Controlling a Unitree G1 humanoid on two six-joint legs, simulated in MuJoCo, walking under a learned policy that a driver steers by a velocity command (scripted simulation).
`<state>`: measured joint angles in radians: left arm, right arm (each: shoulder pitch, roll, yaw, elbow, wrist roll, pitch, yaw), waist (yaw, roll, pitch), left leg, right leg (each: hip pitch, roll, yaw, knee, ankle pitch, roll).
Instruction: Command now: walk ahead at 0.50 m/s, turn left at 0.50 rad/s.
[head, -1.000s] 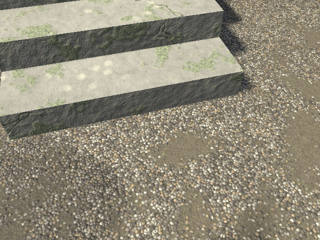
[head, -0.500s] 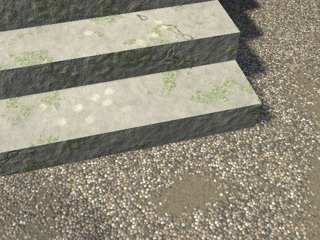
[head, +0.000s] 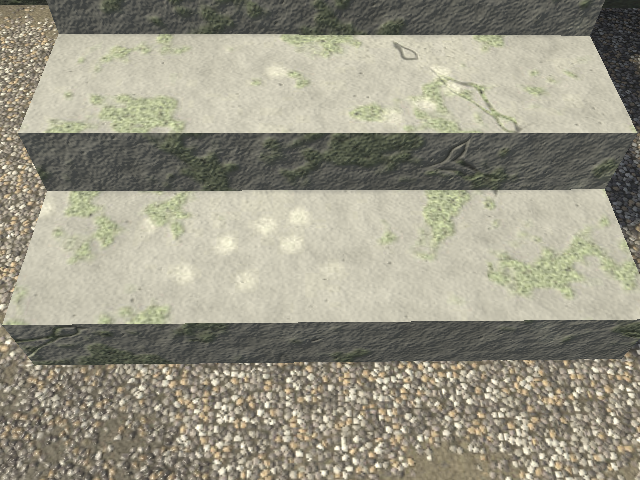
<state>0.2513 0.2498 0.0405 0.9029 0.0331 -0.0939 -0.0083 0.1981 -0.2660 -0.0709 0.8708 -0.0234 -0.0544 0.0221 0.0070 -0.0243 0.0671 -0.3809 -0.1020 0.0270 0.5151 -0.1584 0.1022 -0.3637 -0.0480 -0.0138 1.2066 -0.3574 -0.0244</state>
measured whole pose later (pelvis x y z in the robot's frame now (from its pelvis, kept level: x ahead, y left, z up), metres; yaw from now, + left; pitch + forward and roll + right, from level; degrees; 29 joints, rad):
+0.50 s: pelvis +0.27 -0.03 +0.01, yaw +10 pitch +0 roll +0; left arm 0.15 0.25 0.04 0.81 0.04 -0.08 -0.01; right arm 0.33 -0.27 -0.05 0.92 -0.02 -0.07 0.00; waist -0.04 0.03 0.04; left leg -0.27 -0.08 -0.07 1.01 -0.38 0.08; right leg -0.31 0.03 -0.05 0.46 -0.16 -0.06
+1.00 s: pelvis +0.46 +0.03 +0.01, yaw +11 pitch +0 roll +0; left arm 0.29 0.21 0.04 0.94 0.04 -0.05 -0.02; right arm 0.28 -0.21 -0.02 0.96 -0.02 -0.07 0.00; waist 0.01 -0.04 -0.01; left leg -0.24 -0.06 0.07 0.44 -0.21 0.09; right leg -0.52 -0.02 -0.03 1.39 -0.35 -0.06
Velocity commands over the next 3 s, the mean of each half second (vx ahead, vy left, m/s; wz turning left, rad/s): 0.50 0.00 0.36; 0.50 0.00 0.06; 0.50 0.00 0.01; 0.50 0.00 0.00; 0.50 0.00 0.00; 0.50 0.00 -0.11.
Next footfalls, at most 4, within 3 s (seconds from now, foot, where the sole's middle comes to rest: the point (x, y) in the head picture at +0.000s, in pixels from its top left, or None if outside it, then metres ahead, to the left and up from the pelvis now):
0.40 right None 0.38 -0.10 -0.77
0.86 left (278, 446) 0.50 0.11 -0.77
1.38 right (355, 266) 0.83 -0.05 -0.59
1.98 left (252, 88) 1.18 0.18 -0.41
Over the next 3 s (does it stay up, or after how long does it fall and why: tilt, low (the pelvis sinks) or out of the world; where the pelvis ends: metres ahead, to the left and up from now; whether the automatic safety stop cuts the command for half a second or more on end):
stays up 1.62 0.13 0.54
